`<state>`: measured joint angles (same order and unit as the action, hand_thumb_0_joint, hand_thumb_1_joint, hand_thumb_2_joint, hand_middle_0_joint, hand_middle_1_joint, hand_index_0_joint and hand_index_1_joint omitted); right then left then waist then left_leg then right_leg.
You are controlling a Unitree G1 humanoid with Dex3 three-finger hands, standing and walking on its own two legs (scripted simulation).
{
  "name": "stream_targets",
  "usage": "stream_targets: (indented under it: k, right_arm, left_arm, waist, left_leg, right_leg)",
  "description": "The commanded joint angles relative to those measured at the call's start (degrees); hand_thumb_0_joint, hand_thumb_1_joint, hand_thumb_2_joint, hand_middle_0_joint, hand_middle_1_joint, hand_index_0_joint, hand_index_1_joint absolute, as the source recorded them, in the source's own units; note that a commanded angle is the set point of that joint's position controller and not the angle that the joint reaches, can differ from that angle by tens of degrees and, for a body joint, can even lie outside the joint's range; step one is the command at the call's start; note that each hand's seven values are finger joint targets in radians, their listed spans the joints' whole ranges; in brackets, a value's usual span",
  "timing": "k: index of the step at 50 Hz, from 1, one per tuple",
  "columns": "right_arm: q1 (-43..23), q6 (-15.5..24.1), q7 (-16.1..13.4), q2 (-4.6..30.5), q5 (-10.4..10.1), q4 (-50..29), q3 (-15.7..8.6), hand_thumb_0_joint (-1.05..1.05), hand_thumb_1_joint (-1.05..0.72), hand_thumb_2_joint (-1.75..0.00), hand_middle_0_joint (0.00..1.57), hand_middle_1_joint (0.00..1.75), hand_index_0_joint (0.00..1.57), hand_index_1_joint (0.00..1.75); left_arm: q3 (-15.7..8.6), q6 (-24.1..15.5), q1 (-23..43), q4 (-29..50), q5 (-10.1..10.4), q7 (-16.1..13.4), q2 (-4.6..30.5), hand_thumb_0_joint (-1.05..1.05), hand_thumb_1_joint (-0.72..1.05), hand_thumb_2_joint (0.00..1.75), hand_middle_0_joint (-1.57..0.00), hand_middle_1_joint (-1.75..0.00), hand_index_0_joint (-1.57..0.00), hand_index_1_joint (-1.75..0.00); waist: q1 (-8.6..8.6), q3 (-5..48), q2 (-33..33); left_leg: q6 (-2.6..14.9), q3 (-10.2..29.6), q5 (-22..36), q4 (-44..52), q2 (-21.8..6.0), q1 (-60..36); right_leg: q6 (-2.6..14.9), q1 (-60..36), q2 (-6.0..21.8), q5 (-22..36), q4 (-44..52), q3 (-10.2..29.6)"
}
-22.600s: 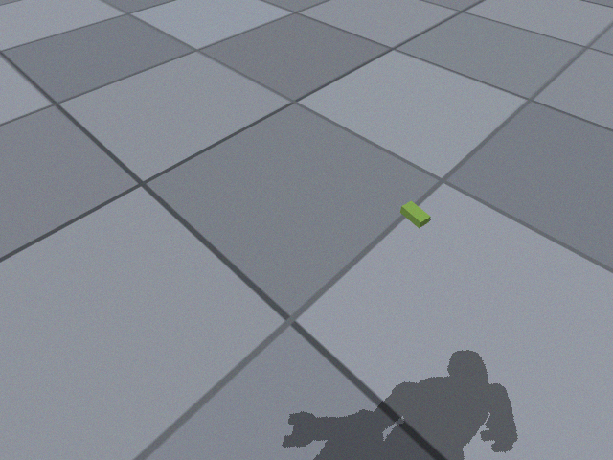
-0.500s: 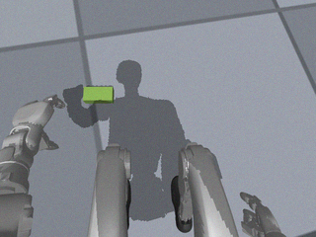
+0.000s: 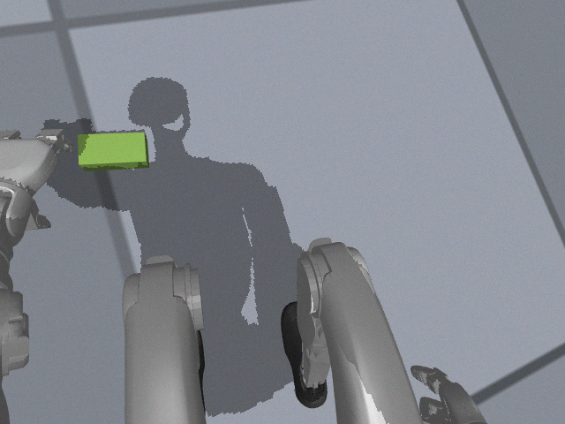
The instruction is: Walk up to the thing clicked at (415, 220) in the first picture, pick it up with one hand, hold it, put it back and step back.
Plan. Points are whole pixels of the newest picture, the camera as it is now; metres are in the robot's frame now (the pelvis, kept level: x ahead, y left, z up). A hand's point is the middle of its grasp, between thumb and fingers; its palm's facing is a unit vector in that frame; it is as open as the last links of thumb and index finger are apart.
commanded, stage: rise first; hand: left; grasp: from above
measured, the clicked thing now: (115, 151) +0.55 +0.26 -0.34
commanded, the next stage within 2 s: none
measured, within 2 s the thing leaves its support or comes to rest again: neither
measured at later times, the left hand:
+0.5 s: hand (53, 174) +0.46 +0.32 -0.21, palm faces -0.47 -0.05 -0.88, open 12.8 cm
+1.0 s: hand (63, 166) +0.48 +0.31 -0.22, palm faces -0.47 -0.05 -0.88, open 13.2 cm
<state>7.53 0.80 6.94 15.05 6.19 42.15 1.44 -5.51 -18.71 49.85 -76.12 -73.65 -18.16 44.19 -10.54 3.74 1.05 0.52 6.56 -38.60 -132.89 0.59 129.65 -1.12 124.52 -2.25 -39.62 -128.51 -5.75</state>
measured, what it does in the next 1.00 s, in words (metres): stands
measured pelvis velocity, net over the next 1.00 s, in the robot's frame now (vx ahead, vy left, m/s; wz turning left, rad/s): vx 0.00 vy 0.00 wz -0.06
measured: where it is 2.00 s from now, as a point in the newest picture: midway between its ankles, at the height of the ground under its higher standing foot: (249, 382)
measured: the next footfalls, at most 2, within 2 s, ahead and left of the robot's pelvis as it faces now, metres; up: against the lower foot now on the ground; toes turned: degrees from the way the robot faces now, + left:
none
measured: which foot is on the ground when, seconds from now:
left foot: down 0.00-1.00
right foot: down 0.00-1.00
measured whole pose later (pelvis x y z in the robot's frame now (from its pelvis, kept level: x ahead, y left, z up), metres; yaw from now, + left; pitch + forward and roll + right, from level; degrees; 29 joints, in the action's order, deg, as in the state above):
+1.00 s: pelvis +0.00 +0.00 -0.03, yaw -3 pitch +33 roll -11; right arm 7.8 1.4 8.1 15.9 8.5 39.7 7.7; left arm -5.4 -16.1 58.5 -85.3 -74.9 -21.6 51.4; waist -15.9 -0.7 3.1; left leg 0.3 9.3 -39.9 -139.7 -0.3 134.1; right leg -1.3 128.8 -3.7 -39.2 -133.3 -8.1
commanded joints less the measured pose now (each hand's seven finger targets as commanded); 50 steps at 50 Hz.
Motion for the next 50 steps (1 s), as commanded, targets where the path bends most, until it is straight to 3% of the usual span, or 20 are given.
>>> stream_targets:
  k: [1, 7, 9, 13, 25, 29, 31, 33, 34, 36, 44, 50]
  right_arm:
    - [11.02, -0.1, -0.43, 14.25, 1.16, -0.77, -3.66, 0.0, -0.91, -0.9, 0.2, 0.3, 0.2, 0.3]
    - [10.98, 0.0, -0.23, 14.29, 2.3, -0.37, -2.31, 0.0, -0.91, -0.9, 0.2, 0.3, 0.2, 0.3]
    - [10.53, 0.06, -0.31, 14.33, 2.37, -0.29, -2.17, 0.0, -0.91, -0.9, 0.2, 0.3, 0.2, 0.3]
    - [10.21, 0.35, -0.46, 14.38, 2.65, -0.45, -1.83, 0.0, -0.91, -0.9, 0.2, 0.3, 0.2, 0.3]
    - [11.76, -0.03, -0.18, 15.03, 2.64, -0.88, -0.7, 0.0, -0.91, -0.9, 0.2, 0.3, 0.2, 0.3]
    - [12.1, -0.27, 0.08, 15.1, 2.63, -1.14, -0.2, 0.0, -0.91, -0.9, 0.2, 0.3, 0.2, 0.3]
    - [12.64, -0.21, 0.25, 15.45, 2.89, -1.12, 0.19, 0.0, -0.91, -0.9, 0.2, 0.3, 0.2, 0.3]
    - [12.27, -0.16, 0.29, 15.58, 2.53, -1.2, 0.19, 0.0, -0.91, -0.9, 0.2, 0.3, 0.2, 0.3]
    - [12.68, -0.02, 0.39, 15.68, 2.63, -1.22, 0.17, 0.0, -0.91, -0.9, 0.2, 0.3, 0.2, 0.3]
    - [12.56, -0.05, 0.39, 15.62, 2.6, -1.18, 0.4, 0.0, -0.91, -0.9, 0.2, 0.3, 0.2, 0.3]
    - [12.32, 0.29, 0.45, 16.35, 2.57, -1.85, 1.19, 0.0, -0.91, -0.9, 0.2, 0.3, 0.2, 0.3]
    - [12.65, 0.84, 0.44, 16.62, 2.54, -2.29, 1.99, 0.0, -0.91, -0.9, 0.2, 0.3, 0.2, 0.3]
  left_arm:
    - [-3.44, -1.49, 18.52, 6.98, -0.49, -3.97, 17.19, 0.0, -0.26, 0.78, -0.33, -0.69, -0.33, -0.7]
    - [-4.46, -0.84, 19.14, 2.07, -1.53, -6.5, 18.84, 0.0, -0.27, 0.78, -0.32, -0.73, -0.32, -0.73]
    - [-3.78, -0.5, 20.24, 1.2, -1.96, -6.87, 18.93, 0.0, -0.28, 0.79, -0.31, -0.75, -0.31, -0.75]
    - [-3.5, 0.46, 21.54, 0.34, -1.23, -7.31, 19.14, 0.0, -0.3, 0.8, -0.29, -0.78, -0.29, -0.77]
    - [-3.29, 2.14, 20.39, 1.51, 0.15, -5.16, 20.63, 0.0, -0.33, 0.82, -0.25, -0.82, -0.26, -0.81]
    - [-4.43, 2.03, 20.07, 1.47, 0.94, -5.0, 21.74, 0.0, -0.41, 0.9, -0.24, -0.8, -0.22, -0.83]
    - [-3.43, 1.85, 21.53, 1.9, 0.65, -4.99, 20.87, 0.0, -0.35, 0.84, -0.24, -0.84, -0.25, -0.83]
    - [-3.14, 1.77, 21.84, 1.63, 0.51, -5.02, 21.25, 0.0, -0.35, 0.84, -0.25, -0.83, -0.25, -0.83]
    - [-3.32, 1.72, 22.6, 1.43, 0.46, -5.16, 21.41, 0.0, -0.34, 0.83, -0.25, -0.83, -0.25, -0.83]
    - [-3.2, 1.54, 22.35, 1.17, 0.36, -5.26, 21.66, 0.0, -0.36, 0.85, -0.25, -0.83, -0.25, -0.83]
    - [-1.73, 2.17, 25.12, -0.61, -0.32, -5.57, 21.53, 0.0, -0.37, 0.86, -0.22, -0.86, -0.22, -0.85]
    - [-1.29, 2.71, 26.1, -1.78, -0.66, -5.81, 21.94, 0.0, -0.38, 0.87, -0.21, -0.88, -0.21, -0.87]
  waist:
    - [-0.66, 38.84, -17.01]
    - [-1.04, 38.53, -16.53]
    - [-1.49, 38.35, -16.78]
    - [-1.68, 36.92, -18.17]
    - [-2.82, 38.6, -18.58]
    - [-2.54, 37.51, -17.5]
    - [-3.77, 37.52, -19.11]
    - [-3.41, 36.81, -19.17]
    - [-4.25, 36.26, -19.58]
    - [-3.96, 36.63, -18.77]
    - [-5.49, 33.71, -20.78]
    - [-6.34, 32.9, -22.04]
  left_leg:
    - [1.14, -2.44, 11.25, 12.49, 0.18, -33.19]
    - [1.53, -2.96, 11.24, 10.6, -0.06, -31.02]
    - [1.62, -3.13, 10.44, 9.9, -0.07, -29.71]
    - [1.52, -3.08, 8.29, 9.84, -0.23, -28.02]
    - [1.41, -1.85, 14.29, 7.67, -0.64, -29.94]
    - [1.72, -2.35, 13.69, 7.01, -0.66, -27.71]
    - [1.4, -1.8, 14.6, 7.12, -0.82, -29.07]
    - [1.39, -1.67, 13.71, 7.09, -0.87, -28.51]
    - [1.36, -1.62, 13.03, 7.16, -0.86, -27.9]
    - [1.42, -1.62, 12.57, 6.84, -0.92, -27.52]
    - [0.9, -0.47, 9.12, 8.1, -1.13, -27.28]
    - [0.75, -0.18, 9.72, 7.95, -1.23, -27.68]
  right_leg:
    - [3.03, -14.41, -1.18, 12.11, 11.49, -2.96]
    - [2.88, -14.56, -1.71, 12.66, 10.43, -3.38]
    - [2.92, -14.56, -1.95, 12.6, 10.25, -3.32]
    - [3.02, -13.54, -1.95, 11.01, 9.8, -3.52]
    - [2.77, -15.36, -2.18, 16.17, 8.24, -4.01]
    - [2.51, -17.13, -2.22, 16.3, 8.66, -3.7]
    - [2.68, -16.23, -2.25, 16.8, 8.01, -4.25]
    - [2.88, -15.34, -2.42, 16.11, 7.99, -4.29]
    - [2.84, -15.4, -2.44, 15.69, 8.01, -4.43]
    - [2.85, -15.89, -2.65, 15.53, 8.09, -4.53]
    - [3.19, -12.24, -2.52, 12.73, 7.5, -5.43]
    - [3.1, -12.08, -2.39, 13.61, 7.04, -5.61]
